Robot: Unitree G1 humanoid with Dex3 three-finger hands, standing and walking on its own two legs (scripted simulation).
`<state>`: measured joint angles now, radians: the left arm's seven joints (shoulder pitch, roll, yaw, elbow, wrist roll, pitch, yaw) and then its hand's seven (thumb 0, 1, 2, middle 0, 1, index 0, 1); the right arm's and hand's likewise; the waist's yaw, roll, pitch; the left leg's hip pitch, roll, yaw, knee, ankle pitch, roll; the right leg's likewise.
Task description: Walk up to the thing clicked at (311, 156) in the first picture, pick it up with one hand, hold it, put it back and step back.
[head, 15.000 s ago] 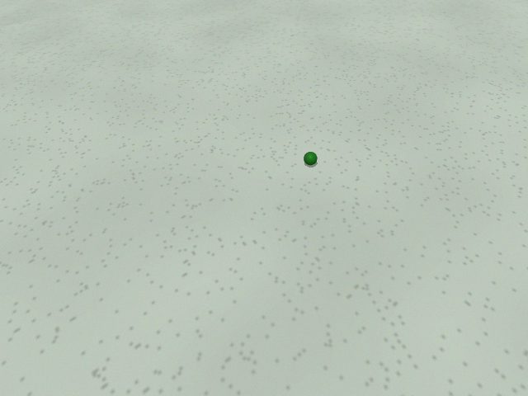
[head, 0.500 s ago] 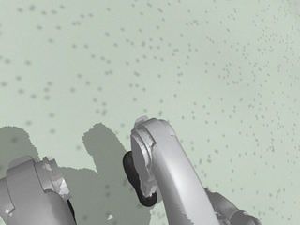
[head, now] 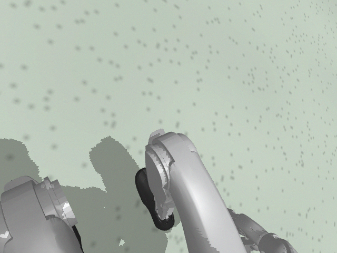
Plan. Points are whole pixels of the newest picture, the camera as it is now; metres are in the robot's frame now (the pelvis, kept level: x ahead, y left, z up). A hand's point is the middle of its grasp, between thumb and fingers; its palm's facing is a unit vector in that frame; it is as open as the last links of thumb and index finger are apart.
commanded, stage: close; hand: left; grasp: from above
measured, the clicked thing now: out of the picture +0.45 +0.35 -0.27
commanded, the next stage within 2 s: settle in 1.02 s
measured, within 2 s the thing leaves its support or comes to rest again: leaves its support in 1.42 s
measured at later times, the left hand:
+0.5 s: hand out of the picture +0.43 +0.33 -0.25, palm faces -0.43 -0.16 -0.89, open 9.8 cm
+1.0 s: hand out of the picture +0.43 +0.33 -0.25, palm faces -0.43 -0.17 -0.89, open 8.1 cm
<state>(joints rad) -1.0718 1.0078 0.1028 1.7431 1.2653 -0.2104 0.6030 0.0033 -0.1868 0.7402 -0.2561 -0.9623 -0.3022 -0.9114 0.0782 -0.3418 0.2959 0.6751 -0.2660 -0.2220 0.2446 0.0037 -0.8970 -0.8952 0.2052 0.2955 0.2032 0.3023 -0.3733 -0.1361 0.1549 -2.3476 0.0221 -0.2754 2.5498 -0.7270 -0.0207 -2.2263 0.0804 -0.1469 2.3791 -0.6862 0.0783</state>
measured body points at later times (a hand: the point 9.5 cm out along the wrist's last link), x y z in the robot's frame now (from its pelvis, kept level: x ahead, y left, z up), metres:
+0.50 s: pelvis +0.00 +0.00 +0.00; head +0.27 +0.13 +0.33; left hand +0.45 +0.34 -0.20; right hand +0.07 -0.25 -0.06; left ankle +0.06 +0.13 -0.27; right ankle +0.11 -0.12 -0.27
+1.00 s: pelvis -0.01 +0.00 +0.00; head +0.27 +0.13 +0.33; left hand +0.45 +0.34 -0.19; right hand +0.06 -0.25 -0.05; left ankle +0.06 +0.13 -0.27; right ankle +0.11 -0.12 -0.27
